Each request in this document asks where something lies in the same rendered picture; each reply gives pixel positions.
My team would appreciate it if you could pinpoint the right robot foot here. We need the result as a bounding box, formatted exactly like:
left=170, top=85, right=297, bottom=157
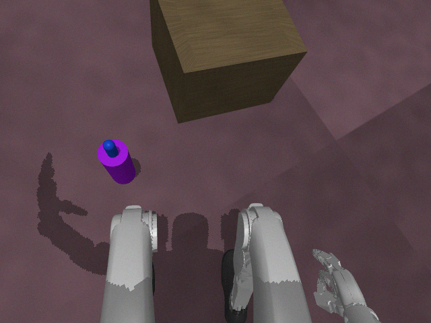
left=222, top=249, right=247, bottom=323

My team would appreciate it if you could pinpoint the right robot arm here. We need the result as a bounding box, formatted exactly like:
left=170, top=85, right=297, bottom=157
left=343, top=305, right=381, bottom=323

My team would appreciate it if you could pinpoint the right robot hand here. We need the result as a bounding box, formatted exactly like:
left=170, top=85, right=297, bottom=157
left=312, top=249, right=367, bottom=317

